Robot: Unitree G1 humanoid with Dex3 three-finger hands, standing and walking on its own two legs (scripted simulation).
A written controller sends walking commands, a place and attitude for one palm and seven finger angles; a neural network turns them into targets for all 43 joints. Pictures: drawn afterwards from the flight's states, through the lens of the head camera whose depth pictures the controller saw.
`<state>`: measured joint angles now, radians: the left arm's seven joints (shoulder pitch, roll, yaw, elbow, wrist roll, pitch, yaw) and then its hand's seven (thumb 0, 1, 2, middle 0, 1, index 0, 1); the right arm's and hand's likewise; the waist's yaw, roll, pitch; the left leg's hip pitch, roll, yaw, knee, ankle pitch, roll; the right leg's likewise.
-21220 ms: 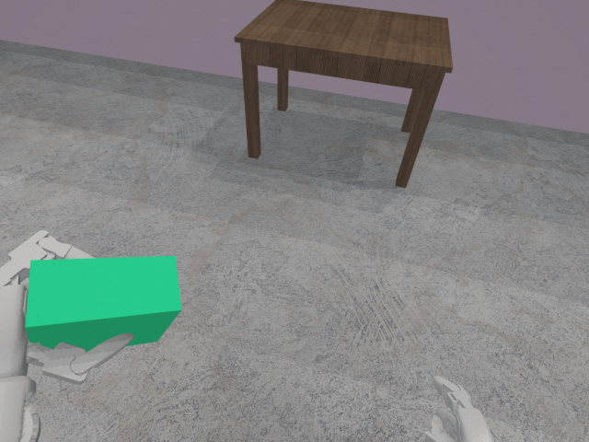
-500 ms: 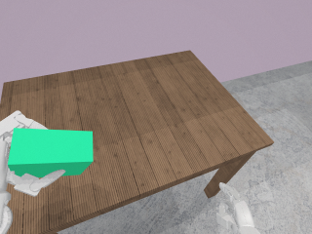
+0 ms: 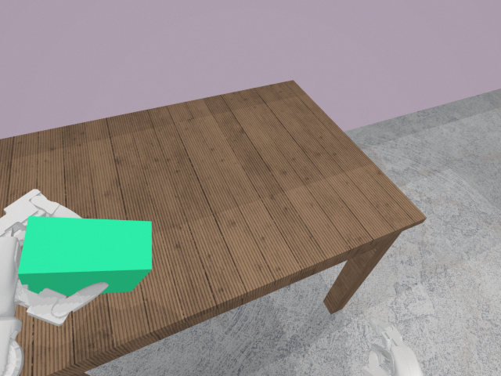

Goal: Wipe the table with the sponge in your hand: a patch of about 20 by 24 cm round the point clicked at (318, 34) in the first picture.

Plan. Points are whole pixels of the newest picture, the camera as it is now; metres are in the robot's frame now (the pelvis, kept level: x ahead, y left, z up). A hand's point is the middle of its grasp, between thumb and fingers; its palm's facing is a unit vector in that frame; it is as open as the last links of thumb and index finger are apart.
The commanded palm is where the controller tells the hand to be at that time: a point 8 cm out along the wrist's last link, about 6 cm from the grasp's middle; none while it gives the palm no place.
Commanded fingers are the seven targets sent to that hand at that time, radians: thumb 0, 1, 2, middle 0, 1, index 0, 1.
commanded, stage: come to a stop and stand still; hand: left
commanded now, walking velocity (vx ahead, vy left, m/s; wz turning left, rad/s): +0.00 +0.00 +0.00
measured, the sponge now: (106, 260) +0.23 +0.20 +0.12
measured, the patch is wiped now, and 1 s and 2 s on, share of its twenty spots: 0.00 0.00 0.00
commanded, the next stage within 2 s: look again from close up in 0.24 s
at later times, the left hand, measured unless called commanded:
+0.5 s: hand (68, 257) +0.22 +0.24 +0.15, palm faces +0.34 -0.86 -0.38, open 10.2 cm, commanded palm +0.17 +0.27 +0.17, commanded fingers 0.00 0.10 1.30 -1.20 -1.60 -1.20 -1.60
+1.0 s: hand (61, 253) +0.23 +0.25 +0.14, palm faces +0.28 -0.87 -0.41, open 10.2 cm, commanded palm +0.17 +0.29 +0.17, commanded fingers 0.00 0.10 1.30 -1.20 -1.60 -1.20 -1.60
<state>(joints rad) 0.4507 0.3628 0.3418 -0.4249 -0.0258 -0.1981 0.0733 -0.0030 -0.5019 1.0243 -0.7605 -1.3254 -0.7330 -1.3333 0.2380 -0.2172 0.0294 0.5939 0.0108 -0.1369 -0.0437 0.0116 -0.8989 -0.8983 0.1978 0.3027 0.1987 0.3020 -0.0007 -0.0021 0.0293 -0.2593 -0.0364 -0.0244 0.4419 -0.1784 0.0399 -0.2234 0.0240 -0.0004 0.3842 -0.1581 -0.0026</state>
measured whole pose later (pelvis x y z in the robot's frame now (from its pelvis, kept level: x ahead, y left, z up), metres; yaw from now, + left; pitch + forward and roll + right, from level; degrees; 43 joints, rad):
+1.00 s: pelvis +0.01 +0.01 +0.00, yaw +0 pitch +0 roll -1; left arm 0.45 0.39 0.32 -0.40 -0.03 -0.29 0.05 0.00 -0.50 1.03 -0.76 -1.32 -0.73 -1.33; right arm 0.26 -0.20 0.02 0.60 0.01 -0.18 -0.02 0.01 -0.90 -0.90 0.20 0.30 0.20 0.30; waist 0.02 -0.03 0.05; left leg -0.25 -0.06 -0.02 0.45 -0.20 0.06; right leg -0.22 0.00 0.01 0.40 -0.19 0.02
